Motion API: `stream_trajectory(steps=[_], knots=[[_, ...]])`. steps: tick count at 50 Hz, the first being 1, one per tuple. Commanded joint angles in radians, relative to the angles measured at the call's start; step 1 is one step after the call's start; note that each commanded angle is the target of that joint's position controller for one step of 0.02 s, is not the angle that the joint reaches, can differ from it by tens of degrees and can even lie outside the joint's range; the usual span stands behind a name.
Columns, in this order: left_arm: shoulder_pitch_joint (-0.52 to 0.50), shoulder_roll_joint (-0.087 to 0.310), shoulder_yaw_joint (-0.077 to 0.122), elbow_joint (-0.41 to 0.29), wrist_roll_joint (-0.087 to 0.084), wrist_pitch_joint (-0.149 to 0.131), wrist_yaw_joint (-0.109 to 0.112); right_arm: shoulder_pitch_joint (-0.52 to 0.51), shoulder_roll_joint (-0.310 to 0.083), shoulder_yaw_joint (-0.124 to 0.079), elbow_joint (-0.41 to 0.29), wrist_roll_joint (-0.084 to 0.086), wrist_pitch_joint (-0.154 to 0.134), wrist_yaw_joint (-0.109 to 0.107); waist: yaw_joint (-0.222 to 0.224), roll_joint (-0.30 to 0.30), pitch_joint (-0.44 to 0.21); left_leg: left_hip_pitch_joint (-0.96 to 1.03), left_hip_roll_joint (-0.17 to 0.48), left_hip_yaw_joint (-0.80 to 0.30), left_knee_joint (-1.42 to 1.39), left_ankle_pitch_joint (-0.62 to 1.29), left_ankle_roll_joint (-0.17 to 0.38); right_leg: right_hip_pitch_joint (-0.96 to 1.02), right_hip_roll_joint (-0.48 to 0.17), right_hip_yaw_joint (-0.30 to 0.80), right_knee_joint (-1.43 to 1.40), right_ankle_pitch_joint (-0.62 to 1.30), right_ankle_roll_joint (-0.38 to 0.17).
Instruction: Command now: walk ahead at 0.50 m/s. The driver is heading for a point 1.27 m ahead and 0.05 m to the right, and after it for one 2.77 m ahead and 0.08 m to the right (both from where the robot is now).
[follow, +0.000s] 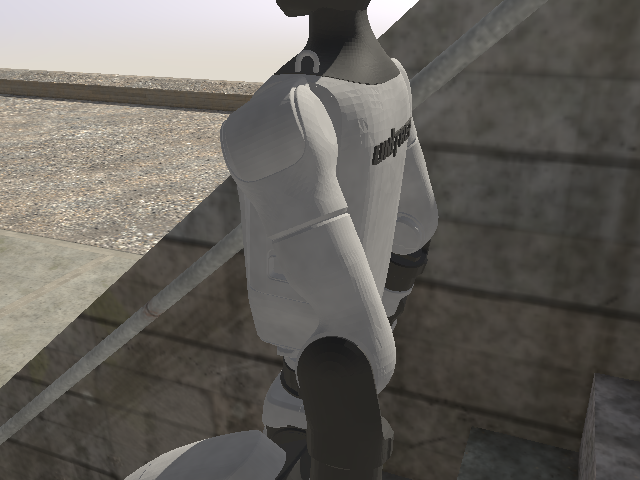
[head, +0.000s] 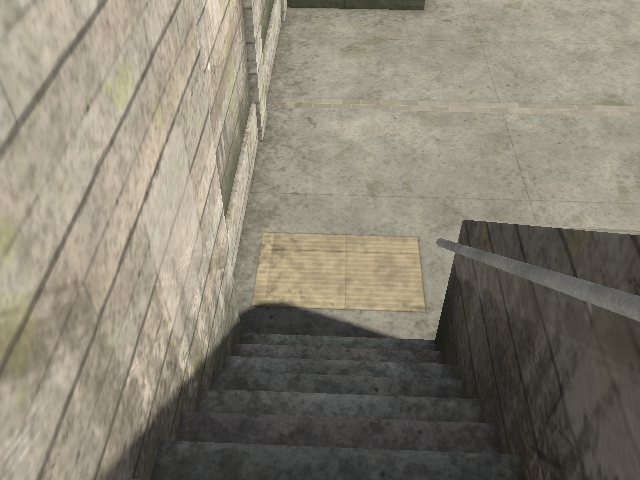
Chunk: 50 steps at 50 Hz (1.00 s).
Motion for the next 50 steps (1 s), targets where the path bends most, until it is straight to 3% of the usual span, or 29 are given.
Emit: stream_trajectory(steps=[1, 5, 7, 9, 10, 11, 12, 13, 14, 15, 17, 19, 20, 21, 23, 29, 32, 33, 34, 35, 36, 37, 38, 39, 40, 42, 44, 46, 50], knots=[[-0.046, -0.054, -0.056, -0.043, -0.019, -0.073, 0.033, 0.011, 0.046, 0.027, -0.029, -0.048, -0.006, 0.036, -0.044, -0.083, 0.155, 0.296, 0.046, -0.006, -0.300, 0.542, -0.024, -0.538, -0.162, 0.118, -0.126, 0.224, -0.164], [-0.036, 0.027, -0.063, -0.076, -0.008, -0.082, 0.044, -0.034, -0.046, 0.012, -0.054, -0.025, 0.005, -0.007, -0.050, -0.041, 0.128, 0.603, -0.023, 0.070, -0.583, 0.647, -0.081, -0.653, -0.138, 0.162, 0.059, 0.024, -0.128], [0.036, 0.059, -0.058, -0.074, -0.028, -0.079, 0.031, -0.031, -0.091, 0.009, -0.060, -0.054, 0.013, -0.003, -0.034, -0.024, 0.173, 0.424, -0.009, 0.030, -0.629, 0.497, -0.106, -0.419, -0.202, 0.271, 0.249, 0.092, -0.148], [0.162, 0.060, -0.044, -0.046, -0.072, -0.049, 0.056, -0.298, -0.083, 0.014, -0.148, -0.033, 0.024, 0.006, 0.117, -0.017, 0.209, 0.144, 0.029, -0.005, -1.133, 0.266, -0.087, 0.056, -0.225, 0.409, 0.307, 0.186, -0.151], [0.188, 0.079, -0.045, -0.014, -0.036, -0.030, 0.044, -0.288, -0.062, 0.018, -0.132, -0.042, 0.019, 0.009, 0.109, -0.094, 0.182, 0.225, 0.036, -0.022, -1.018, 0.295, -0.070, 0.055, -0.262, 0.494, 0.325, 0.301, -0.171], [0.128, 0.100, -0.036, -0.034, -0.006, -0.013, 0.029, -0.090, -0.075, 0.010, -0.074, -0.055, 0.009, 0.008, 0.028, -0.092, 0.146, 0.432, 0.006, 0.014, -0.859, 0.266, -0.067, -0.077, -0.270, 0.493, 0.425, 0.386, -0.173], [0.133, 0.010, -0.041, -0.018, -0.024, -0.011, 0.009, 0.070, -0.126, -0.015, 0.018, -0.018, -0.006, -0.006, -0.006, 0.061, 0.121, 0.635, 0.023, -0.014, -1.145, 0.292, -0.042, -0.079, -0.162, 0.348, 0.625, 0.348, -0.103], [0.081, 0.084, -0.023, -0.037, -0.056, 0.005, -0.021, 0.228, -0.148, -0.041, 0.070, 0.020, -0.019, -0.021, -0.114, 0.140, 0.115, 0.891, -0.047, 0.133, -1.382, 0.346, -0.032, -0.163, -0.061, 0.222, 0.775, 0.369, -0.084], [0.125, 0.083, -0.015, -0.022, 0.005, 0.018, -0.093, 0.482, -0.262, -0.091, 0.116, 0.019, -0.015, -0.014, -0.194, 0.189, -0.054, 1.458, 0.096, 0.031, -0.965, 0.836, 0.112, -0.578, 0.005, 0.239, 1.173, 0.184, -0.022], [0.191, 0.025, -0.001, -0.051, -0.057, 0.001, -0.104, 0.465, -0.346, -0.119, 0.130, 0.014, -0.008, -0.001, -0.130, 0.211, -0.220, 1.662, 0.247, -0.068, -0.705, 0.968, 0.246, -0.862, 0.065, 0.135, 1.504, -0.423, 0.004], [-0.055, 0.011, -0.016, -0.225, -0.103, -0.014, -0.077, 0.373, -0.289, -0.119, 0.127, -0.051, 0.021, -0.002, -0.164, 0.033, -0.019, 1.380, 0.396, -0.361, -0.894, 0.315, 0.306, -1.193, -0.084, 0.166, 1.363, -0.254, 0.008], [-0.051, -0.054, -0.047, -0.170, -0.035, -0.002, -0.024, 0.218, 0.076, -0.005, 0.113, -0.050, 0.009, -0.030, -0.035, -0.116, 0.202, 0.793, 0.250, -0.195, -0.958, -0.072, 0.170, -1.043, -0.248, 0.245, 0.867, 0.247, -0.046], [-0.043, -0.038, -0.041, -0.149, -0.016, 0.012, -0.022, 0.218, 0.115, 0.013, 0.118, -0.046, -0.003, -0.046, -0.003, -0.031, 0.271, 0.541, 0.186, -0.146, -0.994, -0.102, 0.164, -0.862, -0.250, 0.195, 0.753, 0.359, -0.058], [-0.056, -0.017, -0.026, -0.121, -0.003, 0.022, -0.043, 0.157, 0.136, 0.031, 0.099, 0.008, -0.025, -0.059, -0.005, -0.023, 0.264, 0.259, 0.105, -0.035, -1.007, -0.156, 0.167, -0.590, -0.231, 0.113, 0.497, 0.658, -0.054], [-0.144, -0.075, -0.049, -0.148, 0.023, 0.003, -0.082, 0.087, 0.029, 0.028, 0.079, -0.003, -0.077, -0.073, 0.007, 0.059, 0.146, 0.105, 0.012, 0.017, -0.918, -0.213, 0.139, -0.349, -0.212, 0.109, 0.454, 0.924, -0.017], [-0.175, 0.072, -0.028, -0.184, 0.025, 0.016, -0.033, 0.163, -0.060, 0.034, 0.064, -0.007, -0.082, -0.074, 0.003, -0.003, 0.168, 0.152, 0.045, -0.108, -0.583, -0.391, 0.115, -0.155, -0.146, 0.068, 0.153, 0.914, 0.080], [-0.495, 0.057, -0.035, -0.284, 0.004, 0.022, -0.045, 0.357, -0.056, 0.026, 0.112, 0.039, -0.036, -0.102, -0.184, 0.007, 0.205, 0.704, 0.100, -0.335, -0.488, -0.275, 0.147, -0.461, -0.199, 0.134, -0.392, 0.620, 0.062], [-0.371, 0.047, -0.033, -0.237, 0.030, 0.015, -0.047, 0.336, -0.119, 0.011, 0.120, -0.016, -0.020, -0.083, -0.117, 0.099, 0.147, 0.556, 0.122, -0.352, -0.443, -0.079, 0.154, -0.237, -0.150, 0.062, -0.074, 0.665, 0.053], [-0.162, 0.082, -0.016, -0.174, 0.030, 0.008, -0.046, 0.283, -0.085, 0.011, 0.104, -0.029, -0.018, -0.067, -0.032, 0.004, 0.118, 0.497, 0.107, -0.320, -0.285, -0.038, 0.114, -0.076, -0.158, 0.107, -0.081, 0.633, 0.033], [-0.108, 0.131, 0.009, -0.100, -0.026, 0.003, -0.026, 0.334, -0.006, 0.015, 0.141, 0.040, 0.002, -0.064, -0.032, -0.148, 0.168, 0.582, -0.006, -0.216, -0.119, -0.287, 0.033, -0.010, -0.202, 0.141, -0.678, 0.701, 0.004], [0.114, 0.151, 0.035, -0.058, -0.055, -0.013, -0.014, 0.255, -0.146, -0.012, 0.118, 0.002, 0.025, -0.008, 0.092, -0.107, 0.082, 0.391, -0.073, -0.087, 0.071, -0.088, 0.034, 0.409, -0.163, -0.014, -0.543, 0.818, -0.014], [0.370, 0.272, 0.084, 0.002, -0.043, -0.005, -0.020, 0.361, -0.063, -0.023, 0.131, 0.001, 0.016, 0.036, 0.144, -0.336, -0.154, -0.022, -0.231, -0.065, 0.631, -0.737, -0.048, 0.934, -0.329, 0.125, -0.052, 1.427, -0.229], [0.363, 0.337, 0.106, 0.031, -0.014, -0.002, -0.040, 0.314, -0.055, -0.032, 0.050, 0.061, -0.011, 0.045, 0.104, -0.209, -0.174, -0.293, -0.221, -0.005, 0.767, -0.802, -0.039, 0.965, -0.426, 0.218, 0.048, 1.437, -0.277], [0.312, 0.315, 0.118, 0.010, 0.039, 0.017, -0.035, 0.210, 0.009, -0.007, -0.023, 0.078, -0.023, 0.043, 0.150, -0.097, -0.107, -0.461, -0.153, -0.040, 0.627, -0.726, -0.036, 0.910, -0.495, 0.343, -0.037, 1.130, -0.309], [0.181, 0.241, 0.094, -0.003, 0.020, 0.026, -0.041, 0.097, -0.010, -0.008, -0.067, 0.071, -0.026, 0.023, 0.093, -0.068, 0.041, -0.561, -0.051, -0.063, 0.593, -0.619, -0.034, 0.643, -0.566, 0.498, -0.147, 0.636, -0.331], [0.083, -0.108, -0.018, -0.010, 0.032, 0.012, -0.018, 0.141, 0.043, 0.019, -0.016, 0.013, -0.015, -0.025, -0.025, 0.081, 0.217, -0.398, 0.099, -0.143, 0.086, -0.125, 0.020, 0.120, -0.418, 0.304, -0.186, 0.425, -0.200], [-0.028, -0.129, -0.041, -0.043, -0.030, -0.024, 0.018, 0.046, 0.034, 0.005, 0.003, -0.017, 0.002, -0.007, -0.014, 0.004, 0.237, 0.053, 0.080, 0.001, -0.335, 0.294, 0.022, -0.356, -0.227, 0.108, -0.219, 0.302, -0.177], [-0.060, -0.050, -0.052, -0.043, -0.020, -0.069, 0.032, -0.002, 0.052, 0.020, -0.022, -0.046, -0.007, 0.037, -0.043, -0.080, 0.153, 0.298, 0.048, 0.000, -0.317, 0.541, -0.019, -0.536, -0.176, 0.103, -0.146, 0.216, -0.161], [-0.048, 0.013, -0.064, -0.071, -0.005, -0.081, 0.041, -0.034, -0.050, 0.003, -0.046, -0.028, 0.000, -0.006, -0.050, -0.046, 0.126, 0.597, -0.019, 0.062, -0.571, 0.654, -0.076, -0.653, -0.152, 0.142, 0.033, 0.017, -0.128]])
